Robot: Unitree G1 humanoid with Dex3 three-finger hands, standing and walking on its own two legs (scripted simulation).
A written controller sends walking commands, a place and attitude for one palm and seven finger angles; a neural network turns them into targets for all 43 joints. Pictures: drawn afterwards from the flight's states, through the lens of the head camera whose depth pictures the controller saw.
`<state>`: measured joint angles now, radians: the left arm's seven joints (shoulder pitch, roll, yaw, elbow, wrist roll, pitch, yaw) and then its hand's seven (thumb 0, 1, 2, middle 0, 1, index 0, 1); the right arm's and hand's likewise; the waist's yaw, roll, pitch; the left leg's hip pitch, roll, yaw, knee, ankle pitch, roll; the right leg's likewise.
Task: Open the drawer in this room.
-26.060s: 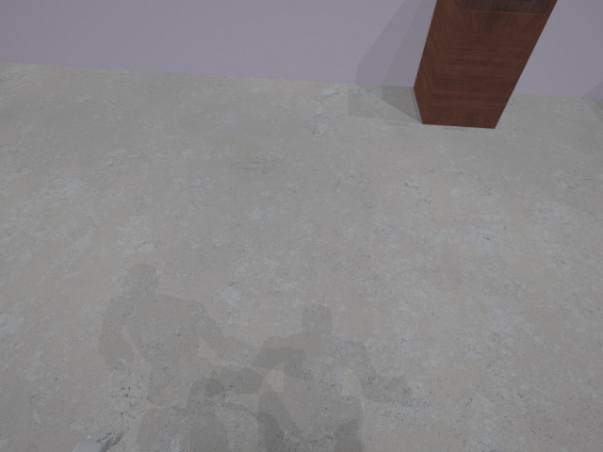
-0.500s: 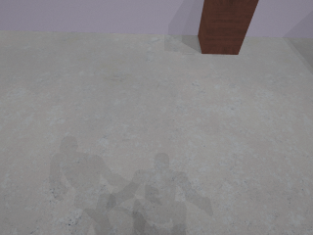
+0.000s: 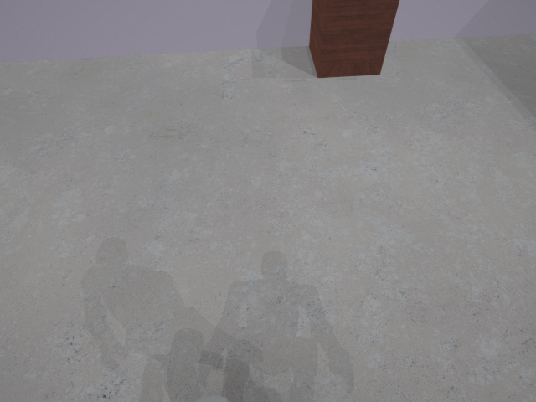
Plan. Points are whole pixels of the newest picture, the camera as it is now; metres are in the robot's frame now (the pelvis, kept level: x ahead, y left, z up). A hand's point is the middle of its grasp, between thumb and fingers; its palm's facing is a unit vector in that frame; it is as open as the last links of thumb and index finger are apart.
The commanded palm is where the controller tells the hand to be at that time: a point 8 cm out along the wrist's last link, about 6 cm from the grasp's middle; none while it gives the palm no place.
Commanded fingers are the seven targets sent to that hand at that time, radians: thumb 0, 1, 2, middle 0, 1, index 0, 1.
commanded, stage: turn or walk to find it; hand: left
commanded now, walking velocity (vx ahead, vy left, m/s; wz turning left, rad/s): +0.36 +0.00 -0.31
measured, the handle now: out of the picture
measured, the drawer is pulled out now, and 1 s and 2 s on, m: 0.00 0.00 0.00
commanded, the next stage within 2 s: stand and wait in 0.66 s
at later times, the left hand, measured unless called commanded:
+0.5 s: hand out of the picture +0.08 +0.25 -0.19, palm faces +0.06 -0.99 -0.15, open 7.4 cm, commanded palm none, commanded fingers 0.00 0.90 0.90 -0.20 -0.30 -0.20 -0.30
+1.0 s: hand (156, 349) +0.22 +0.24 -0.17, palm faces +0.12 -0.97 -0.23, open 7.4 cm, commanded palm none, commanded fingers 0.00 0.90 0.90 -0.20 -0.30 -0.20 -0.30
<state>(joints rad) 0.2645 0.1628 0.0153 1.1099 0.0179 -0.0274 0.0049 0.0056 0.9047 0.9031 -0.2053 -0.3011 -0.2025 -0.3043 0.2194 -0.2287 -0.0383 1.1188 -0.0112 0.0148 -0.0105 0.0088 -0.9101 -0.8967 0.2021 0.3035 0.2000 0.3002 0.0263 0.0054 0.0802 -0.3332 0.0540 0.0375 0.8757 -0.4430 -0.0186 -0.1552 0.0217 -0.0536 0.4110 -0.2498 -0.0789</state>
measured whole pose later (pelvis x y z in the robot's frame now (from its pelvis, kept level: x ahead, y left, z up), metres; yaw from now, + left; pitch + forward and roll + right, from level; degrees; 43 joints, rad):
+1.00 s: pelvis +0.17 +0.05 -0.01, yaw +8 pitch +0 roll +0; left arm 0.16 0.15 0.01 1.07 0.01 -0.01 0.03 0.01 0.91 0.90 -0.20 -0.30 -0.20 -0.30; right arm 0.28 -0.16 -0.04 1.11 -0.01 0.00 -0.02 0.01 -0.91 -0.90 0.20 0.30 0.20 0.30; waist -0.04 0.04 0.03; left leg -0.22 -0.02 -0.01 0.50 -0.30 0.00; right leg -0.22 -0.02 -0.06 0.50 -0.29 -0.02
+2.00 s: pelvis +0.16 +0.05 -0.01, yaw +0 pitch -1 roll +1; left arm 0.21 0.22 0.05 1.06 0.02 0.05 -0.01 0.01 0.91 0.90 -0.20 -0.30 -0.20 -0.30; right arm 0.21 -0.19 -0.04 1.07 -0.02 0.01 -0.03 0.01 -0.91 -0.90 0.20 0.30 0.20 0.30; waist 0.01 -0.01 0.07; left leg -0.18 0.05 0.13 0.50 -0.31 -0.01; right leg -0.29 0.02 0.01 0.64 -0.36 -0.01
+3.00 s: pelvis +0.30 +0.00 -0.01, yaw +4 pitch +0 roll +0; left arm 0.14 0.22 0.05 0.99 0.02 0.01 0.02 0.00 0.91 0.90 -0.20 -0.30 -0.20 -0.30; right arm 0.24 -0.19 -0.07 1.06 -0.02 0.04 0.00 0.00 -0.91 -0.90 0.20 0.30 0.20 0.30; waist -0.03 0.02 0.04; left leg -0.36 -0.04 -0.06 0.51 -0.15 0.00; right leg -0.24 -0.04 -0.05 0.52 -0.30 0.03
